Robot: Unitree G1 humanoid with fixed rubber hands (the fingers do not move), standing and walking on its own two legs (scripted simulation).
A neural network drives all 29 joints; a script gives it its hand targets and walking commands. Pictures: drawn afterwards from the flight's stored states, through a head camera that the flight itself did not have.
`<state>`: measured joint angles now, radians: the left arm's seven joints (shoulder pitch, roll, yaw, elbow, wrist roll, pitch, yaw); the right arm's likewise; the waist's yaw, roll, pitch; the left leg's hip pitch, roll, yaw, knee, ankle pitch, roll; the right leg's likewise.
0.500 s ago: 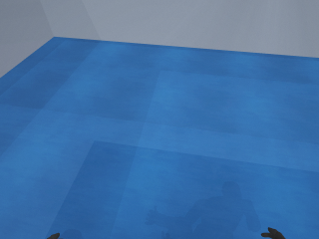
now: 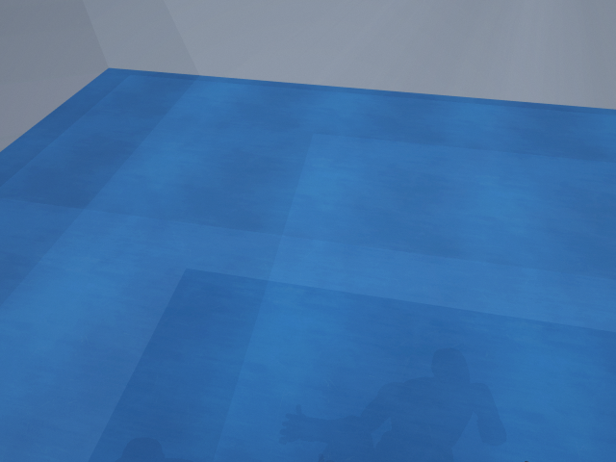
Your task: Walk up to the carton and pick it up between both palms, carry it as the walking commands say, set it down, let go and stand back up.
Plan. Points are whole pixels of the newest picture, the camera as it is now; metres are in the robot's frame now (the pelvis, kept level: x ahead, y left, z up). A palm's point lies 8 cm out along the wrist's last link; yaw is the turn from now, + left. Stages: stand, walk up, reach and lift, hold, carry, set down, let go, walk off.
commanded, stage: walk up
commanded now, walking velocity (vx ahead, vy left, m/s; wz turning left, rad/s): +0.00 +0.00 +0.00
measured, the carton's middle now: out of the picture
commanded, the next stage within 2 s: none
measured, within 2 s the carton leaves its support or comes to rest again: neither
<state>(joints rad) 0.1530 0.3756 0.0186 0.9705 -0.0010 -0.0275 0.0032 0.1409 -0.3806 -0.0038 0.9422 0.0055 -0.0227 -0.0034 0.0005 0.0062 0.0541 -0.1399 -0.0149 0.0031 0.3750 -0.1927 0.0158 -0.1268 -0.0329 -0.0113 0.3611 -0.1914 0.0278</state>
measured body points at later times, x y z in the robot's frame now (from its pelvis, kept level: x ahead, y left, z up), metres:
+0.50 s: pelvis -0.05 -0.01 -0.01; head -0.02 -0.01 +0.44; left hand +0.08 +0.31 -0.10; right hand +0.09 -0.32 -0.11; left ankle -0.04 +0.10 -0.71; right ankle +0.00 -0.14 -0.75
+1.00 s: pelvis -0.15 +0.05 +0.00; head -0.13 +0.05 +0.45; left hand -0.07 +0.37 -0.12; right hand +0.01 -0.26 -0.09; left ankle -0.09 +0.12 -0.75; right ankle -0.15 -0.08 -0.70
